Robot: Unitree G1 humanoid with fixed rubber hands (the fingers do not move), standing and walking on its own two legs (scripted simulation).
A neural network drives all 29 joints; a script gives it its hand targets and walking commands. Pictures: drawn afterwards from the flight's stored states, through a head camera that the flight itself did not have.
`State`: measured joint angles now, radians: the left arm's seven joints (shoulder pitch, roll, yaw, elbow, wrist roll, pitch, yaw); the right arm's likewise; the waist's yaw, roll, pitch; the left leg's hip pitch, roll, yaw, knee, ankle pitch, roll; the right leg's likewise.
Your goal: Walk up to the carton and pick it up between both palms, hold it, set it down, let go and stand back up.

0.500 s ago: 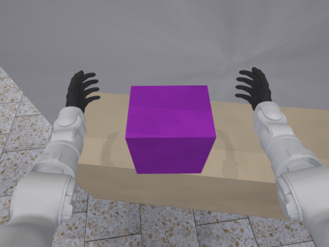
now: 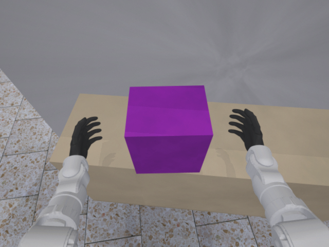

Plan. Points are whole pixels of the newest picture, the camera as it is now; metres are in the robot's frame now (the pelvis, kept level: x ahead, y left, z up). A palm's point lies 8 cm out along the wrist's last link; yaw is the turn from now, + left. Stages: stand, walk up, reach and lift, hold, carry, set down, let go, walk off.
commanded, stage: set down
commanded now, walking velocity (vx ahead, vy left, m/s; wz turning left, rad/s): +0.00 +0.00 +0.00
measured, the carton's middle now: (167, 133) +0.47 +0.01 -0.09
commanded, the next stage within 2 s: let go in 1.92 s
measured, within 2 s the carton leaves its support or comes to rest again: neither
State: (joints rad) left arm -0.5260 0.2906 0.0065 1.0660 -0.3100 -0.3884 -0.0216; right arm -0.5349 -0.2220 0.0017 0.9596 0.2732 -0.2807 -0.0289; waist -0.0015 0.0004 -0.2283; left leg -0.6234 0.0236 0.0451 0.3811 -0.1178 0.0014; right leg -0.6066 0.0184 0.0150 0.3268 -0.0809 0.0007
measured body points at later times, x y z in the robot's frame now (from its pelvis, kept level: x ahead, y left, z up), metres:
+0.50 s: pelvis +0.02 -0.01 +0.00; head +0.07 +0.01 +0.45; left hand +0.30 +0.24 -0.04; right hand +0.31 -0.21 -0.03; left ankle +0.02 +0.11 -0.74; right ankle +0.02 -0.12 -0.74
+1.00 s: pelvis +0.03 -0.01 +0.00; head +0.07 +0.01 +0.45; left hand +0.24 +0.24 -0.06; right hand +0.24 -0.22 -0.05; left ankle +0.02 +0.11 -0.74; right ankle +0.02 -0.12 -0.74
